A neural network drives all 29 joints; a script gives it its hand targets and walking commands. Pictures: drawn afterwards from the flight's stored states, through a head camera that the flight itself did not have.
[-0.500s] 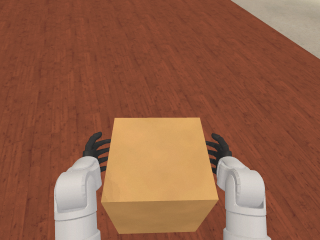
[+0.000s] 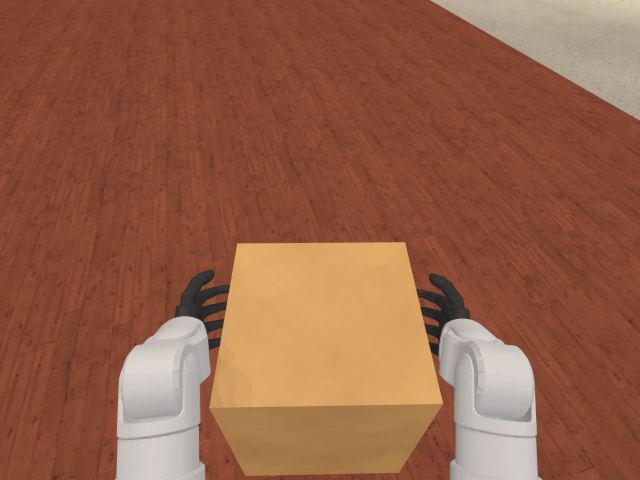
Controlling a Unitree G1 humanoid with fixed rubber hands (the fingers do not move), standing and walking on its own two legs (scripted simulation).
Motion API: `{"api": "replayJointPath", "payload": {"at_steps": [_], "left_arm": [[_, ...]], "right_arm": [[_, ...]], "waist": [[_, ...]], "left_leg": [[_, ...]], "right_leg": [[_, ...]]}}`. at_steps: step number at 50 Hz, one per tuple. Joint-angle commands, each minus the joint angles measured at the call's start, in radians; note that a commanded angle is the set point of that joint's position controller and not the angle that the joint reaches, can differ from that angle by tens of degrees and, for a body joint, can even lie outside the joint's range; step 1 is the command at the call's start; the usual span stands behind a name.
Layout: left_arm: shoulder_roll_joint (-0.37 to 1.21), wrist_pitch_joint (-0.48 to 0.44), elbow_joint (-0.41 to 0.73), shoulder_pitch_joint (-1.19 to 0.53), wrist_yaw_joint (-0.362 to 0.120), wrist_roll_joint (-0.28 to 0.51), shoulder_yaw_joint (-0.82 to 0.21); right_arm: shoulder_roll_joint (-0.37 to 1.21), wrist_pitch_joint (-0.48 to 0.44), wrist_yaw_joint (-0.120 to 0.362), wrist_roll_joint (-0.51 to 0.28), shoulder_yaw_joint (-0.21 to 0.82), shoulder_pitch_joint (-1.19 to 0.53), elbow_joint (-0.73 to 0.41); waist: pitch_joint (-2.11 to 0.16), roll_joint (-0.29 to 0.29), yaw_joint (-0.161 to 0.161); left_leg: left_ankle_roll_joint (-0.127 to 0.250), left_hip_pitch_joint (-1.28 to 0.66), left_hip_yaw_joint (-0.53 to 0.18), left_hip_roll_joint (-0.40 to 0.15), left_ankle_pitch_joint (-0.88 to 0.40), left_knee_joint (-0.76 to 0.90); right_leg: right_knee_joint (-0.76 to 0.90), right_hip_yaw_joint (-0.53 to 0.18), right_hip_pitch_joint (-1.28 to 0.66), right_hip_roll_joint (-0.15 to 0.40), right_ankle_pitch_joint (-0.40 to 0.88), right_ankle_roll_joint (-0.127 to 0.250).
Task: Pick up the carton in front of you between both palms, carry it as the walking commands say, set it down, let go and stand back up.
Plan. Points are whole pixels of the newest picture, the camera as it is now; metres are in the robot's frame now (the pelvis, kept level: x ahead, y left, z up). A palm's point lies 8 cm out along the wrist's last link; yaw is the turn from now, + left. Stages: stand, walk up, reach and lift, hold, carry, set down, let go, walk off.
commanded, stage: carry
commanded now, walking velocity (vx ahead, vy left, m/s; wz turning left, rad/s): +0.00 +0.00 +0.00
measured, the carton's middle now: (321, 363) +0.28 +0.00 +0.00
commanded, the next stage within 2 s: hold in 1.98 s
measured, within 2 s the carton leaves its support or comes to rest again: neither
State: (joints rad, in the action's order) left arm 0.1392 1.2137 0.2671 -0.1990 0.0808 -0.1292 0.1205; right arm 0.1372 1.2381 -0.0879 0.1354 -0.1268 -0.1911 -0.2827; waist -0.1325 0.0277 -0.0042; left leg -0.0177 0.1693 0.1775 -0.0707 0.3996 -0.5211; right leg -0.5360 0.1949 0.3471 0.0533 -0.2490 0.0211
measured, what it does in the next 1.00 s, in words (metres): shifts its weight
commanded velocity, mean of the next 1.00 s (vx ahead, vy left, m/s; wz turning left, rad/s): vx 0.00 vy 0.00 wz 0.00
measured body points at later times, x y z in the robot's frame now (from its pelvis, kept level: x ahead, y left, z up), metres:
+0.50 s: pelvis -0.01 +0.00 +0.00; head -0.03 +0.00 +0.45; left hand +0.27 +0.16 +0.08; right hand +0.27 -0.14 +0.07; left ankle -0.10 +0.10 -0.73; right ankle +0.01 -0.10 -0.73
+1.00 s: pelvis -0.05 +0.01 +0.00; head -0.08 +0.01 +0.45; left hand +0.23 +0.17 +0.04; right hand +0.24 -0.14 +0.04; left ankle -0.10 +0.10 -0.73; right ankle +0.01 -0.10 -0.73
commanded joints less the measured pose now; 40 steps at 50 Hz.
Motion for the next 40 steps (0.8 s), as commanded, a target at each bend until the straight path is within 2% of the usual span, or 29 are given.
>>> {"api": "replayJointPath", "payload": {"at_steps": [1,8,14,18,20,25,32,40], "left_arm": [[0.934,-0.001,0.082,-0.459,-0.246,0.419,-0.711],[0.921,0.001,0.115,-0.453,-0.247,0.434,-0.73],[0.91,0.006,0.105,-0.441,-0.251,0.43,-0.728],[0.909,0.007,0.094,-0.442,-0.251,0.424,-0.723],[0.912,0.005,0.091,-0.45,-0.252,0.423,-0.725],[0.924,-0.015,0.044,-0.455,-0.259,0.411,-0.734],[0.915,-0.102,-0.03,-0.464,-0.266,0.365,-0.72],[0.873,-0.215,-0.115,-0.441,-0.268,0.295,-0.656]], "right_arm": [[0.919,-0.018,0.262,-0.457,0.742,-0.521,-0.109],[0.911,-0.021,0.256,-0.44,0.73,-0.48,-0.121],[0.902,-0.018,0.257,-0.433,0.728,-0.471,-0.113],[0.899,-0.016,0.259,-0.435,0.73,-0.479,-0.108],[0.904,-0.018,0.261,-0.436,0.733,-0.488,-0.102],[0.913,-0.039,0.268,-0.428,0.747,-0.496,-0.061],[0.903,-0.125,0.274,-0.381,0.734,-0.507,0.017],[0.864,-0.239,0.273,-0.308,0.672,-0.482,0.108]], "waist": [[-0.33,-0.035,0.004],[-0.318,-0.008,0.003],[-0.295,-0.008,0.003],[-0.279,-0.001,0.003],[-0.265,-0.001,0.003],[-0.23,-0.019,0.004],[-0.192,-0.022,0.005],[-0.187,-0.022,0.005]], "left_leg": [[-0.015,-0.053,-0.061,-0.086,-0.645,-0.004],[-0.008,-0.093,-0.064,-0.096,-0.739,-0.002],[0.001,-0.087,-0.071,-0.103,-0.733,0.005],[0.012,-0.078,-0.079,-0.112,-0.707,0.009],[0.019,-0.058,-0.08,-0.113,-0.652,0.013],[0.025,-0.02,-0.083,-0.101,-0.501,0.042],[0.038,0.014,-0.098,-0.099,-0.352,0.084],[0.045,0.04,-0.108,-0.098,-0.274,0.108]], "right_leg": [[-0.04,-0.114,-0.266,0.133,0.81,0.027],[-0.039,-0.093,-0.229,0.113,0.692,0.012],[-0.04,-0.088,-0.218,0.113,0.623,0.007],[-0.046,-0.088,-0.197,0.116,0.526,0.006],[-0.036,-0.089,-0.189,0.117,0.473,0.005],[-0.007,-0.099,-0.189,0.125,0.447,0.006],[0.039,-0.112,-0.176,0.127,0.328,0.004],[0.066,-0.12,-0.173,0.127,0.259,0.001]]}}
